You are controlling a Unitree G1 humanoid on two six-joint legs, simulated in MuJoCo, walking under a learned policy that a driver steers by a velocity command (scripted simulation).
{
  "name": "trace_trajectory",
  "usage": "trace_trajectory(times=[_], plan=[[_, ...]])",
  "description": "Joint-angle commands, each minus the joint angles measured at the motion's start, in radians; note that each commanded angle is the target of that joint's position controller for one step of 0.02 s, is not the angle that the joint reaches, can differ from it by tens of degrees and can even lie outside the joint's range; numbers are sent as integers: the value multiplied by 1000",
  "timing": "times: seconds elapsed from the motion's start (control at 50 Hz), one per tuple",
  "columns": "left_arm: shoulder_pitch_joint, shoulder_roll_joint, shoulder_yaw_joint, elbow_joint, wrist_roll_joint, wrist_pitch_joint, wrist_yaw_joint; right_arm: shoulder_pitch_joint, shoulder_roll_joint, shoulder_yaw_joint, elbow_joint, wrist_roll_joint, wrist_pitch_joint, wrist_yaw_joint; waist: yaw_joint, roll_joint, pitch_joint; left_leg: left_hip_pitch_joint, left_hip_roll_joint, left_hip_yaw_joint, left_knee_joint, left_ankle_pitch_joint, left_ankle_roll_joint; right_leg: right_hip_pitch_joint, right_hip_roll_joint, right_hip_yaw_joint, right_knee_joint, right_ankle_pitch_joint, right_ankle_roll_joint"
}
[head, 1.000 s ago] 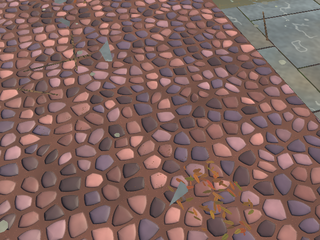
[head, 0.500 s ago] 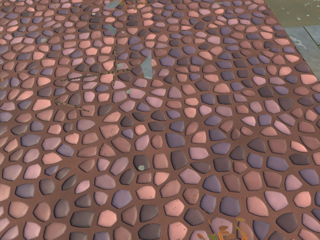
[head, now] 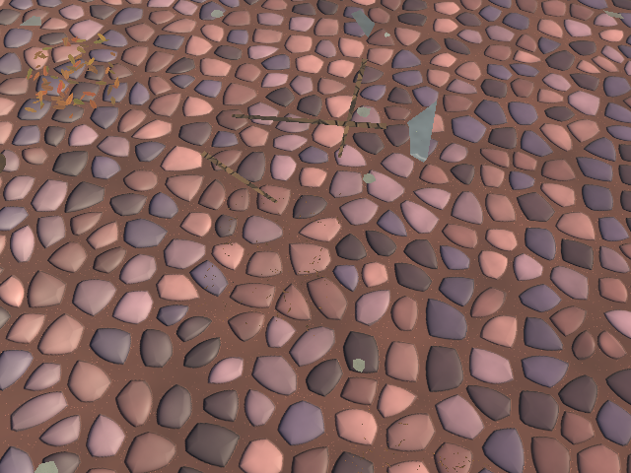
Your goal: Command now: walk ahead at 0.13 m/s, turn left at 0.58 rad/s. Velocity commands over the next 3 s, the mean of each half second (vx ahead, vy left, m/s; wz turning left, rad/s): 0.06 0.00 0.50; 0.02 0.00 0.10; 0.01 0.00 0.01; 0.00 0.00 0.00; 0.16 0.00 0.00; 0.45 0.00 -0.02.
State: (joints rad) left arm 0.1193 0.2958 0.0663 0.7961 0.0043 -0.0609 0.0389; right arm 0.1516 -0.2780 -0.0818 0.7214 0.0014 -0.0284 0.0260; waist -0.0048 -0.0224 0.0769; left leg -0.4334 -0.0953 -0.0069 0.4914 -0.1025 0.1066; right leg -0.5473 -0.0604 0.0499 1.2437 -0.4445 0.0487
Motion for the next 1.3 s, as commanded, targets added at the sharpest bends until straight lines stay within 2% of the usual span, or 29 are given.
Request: trace_trajectory(times=[0.02,0.06,0.12,0.2,0.26,0.32,0.36,0.38,0.4,0.42,0.44,0.46,0.48,0.5,0.52,0.56,0.6,0.64,0.66,0.7,0.72,0.74,0.76,0.78,0.8,0.84,0.86,1.04,1.3], plan=[[129,77,25,-42,13,23,16,-3,-147,-38,-82,-8,-14,-15,50,73,-228,156,258,-280,-155,485,191,-1,-5,22,-67,72,9],[99,71,23,-59,16,31,23,13,-158,-42,-85,0,-7,-30,39,83,-243,174,250,-291,-146,443,178,-35,9,32,-132,110,23],[35,75,24,-89,11,42,27,19,-160,-39,-100,10,17,-51,18,110,-238,191,233,-344,-153,189,144,-79,22,55,-231,166,38],[-32,70,21,-121,4,39,20,18,-162,-39,-118,8,38,-66,-9,147,-194,190,210,-419,-161,-70,113,-71,48,76,-384,193,38],[-46,71,21,-134,0,23,11,30,-163,-41,-127,4,48,-67,-23,168,-190,212,215,-467,-129,-15,118,-22,69,79,-470,156,30],[-17,73,20,-134,-6,8,-4,27,-153,-35,-141,4,57,-64,-21,175,-217,254,225,-495,-68,168,113,67,81,63,-570,119,11],[34,66,20,-123,-7,1,-19,7,-138,-25,-149,13,64,-65,17,168,-220,236,195,-484,-21,243,84,205,80,30,-761,230,-16],[55,81,25,-119,0,-2,-24,20,-121,-18,-151,17,67,-67,27,143,-216,188,159,-463,10,163,46,311,39,44,-861,360,-39],[52,141,36,-135,21,3,-22,63,-76,-4,-155,2,67,-65,-5,-13,-231,88,76,-367,154,-102,-10,420,-137,199,-884,526,-106],[36,198,48,-131,46,16,-20,94,-90,-10,-171,8,56,-61,-50,-271,-175,-87,-81,-190,309,-480,-74,437,-296,389,-899,788,-280],[54,147,42,-140,40,15,-18,69,-174,-33,-166,-8,41,-57,-4,-235,-196,-132,-36,-182,535,-562,-126,414,-372,476,-908,798,-374],[42,126,37,-150,25,15,-14,60,-201,-47,-148,2,41,-55,2,-145,-187,-147,-23,-189,646,-507,-144,414,-320,396,-886,766,-349],[15,109,32,-152,13,19,-13,69,-174,-45,-122,4,51,-58,-11,-87,-171,-151,-15,-184,689,-455,-162,408,-251,308,-867,728,-296],[3,94,25,-154,-1,22,-13,69,-148,-38,-115,1,62,-60,-11,-79,-157,-162,-10,-182,712,-417,-176,408,-219,266,-860,717,-269],[-3,83,18,-151,-2,26,-13,73,-110,-27,-109,4,69,-58,-16,-78,-154,-135,-6,-168,699,-390,-185,391,-191,220,-861,732,-258],[-14,67,11,-148,5,36,-18,55,-56,-7,-115,9,71,-54,-18,-120,-157,-63,23,-95,536,-348,-197,380,-128,136,-868,702,-237],[4,76,14,-141,4,47,-19,8,-22,11,-127,5,66,-49,14,-172,-170,33,62,-37,332,-350,-201,387,-111,115,-863,677,-238],[51,105,21,-127,-1,53,-20,-8,-42,6,-128,13,63,-45,41,-201,-172,93,67,-16,190,-322,-196,406,-135,153,-857,636,-258],[52,111,21,-126,-6,55,-20,10,-53,1,-118,15,62,-44,33,-196,-169,133,66,-7,95,-257,-185,401,-138,162,-847,608,-256],[76,92,10,-112,-17,50,-23,46,-59,0,-93,4,57,-41,9,-160,-149,267,65,-9,-146,-49,-141,342,-116,157,-833,530,-206],[101,77,2,-105,-8,38,-28,54,-91,-3,-102,-8,55,-46,16,-113,-172,369,127,-83,-137,44,-111,277,-102,148,-822,436,-148],[123,51,-7,-114,22,21,-40,69,-161,-17,-106,-18,57,-55,53,47,-204,437,237,-179,-63,244,-63,210,-29,67,-746,310,-90],[113,7,-18,-114,23,14,-41,39,-109,-5,-81,-23,55,-46,69,193,-202,290,245,-187,-74,70,-10,281,19,-6,-770,185,-40],[60,45,-13,-109,26,15,-39,4,-51,9,-98,-23,48,-36,39,145,-149,230,205,-173,-96,-62,-18,308,21,-9,-760,214,-12],[38,46,-10,-104,23,19,-37,28,-43,11,-82,-28,43,-36,21,130,-143,215,180,-160,-113,-215,-35,306,42,-35,-739,192,-7],[43,39,-10,-100,18,33,-27,15,-56,14,-79,-25,29,-37,27,134,-48,131,171,-162,-130,-265,-49,294,35,-22,-745,218,-14],[52,39,-10,-95,15,32,-24,25,-53,18,-74,-23,22,-41,30,127,-32,119,164,-154,-122,-233,-56,298,30,-14,-751,240,-19],[98,33,-5,-27,6,29,-17,67,-31,25,-37,-11,11,-46,21,40,-73,179,137,-120,-54,-54,-60,331,25,-9,-747,334,-9],[124,34,1,66,-1,47,5,102,-16,26,59,-6,7,-49,21,32,-68,185,114,-86,-46,-3,-73,360,23,-7,-746,373,-11]])
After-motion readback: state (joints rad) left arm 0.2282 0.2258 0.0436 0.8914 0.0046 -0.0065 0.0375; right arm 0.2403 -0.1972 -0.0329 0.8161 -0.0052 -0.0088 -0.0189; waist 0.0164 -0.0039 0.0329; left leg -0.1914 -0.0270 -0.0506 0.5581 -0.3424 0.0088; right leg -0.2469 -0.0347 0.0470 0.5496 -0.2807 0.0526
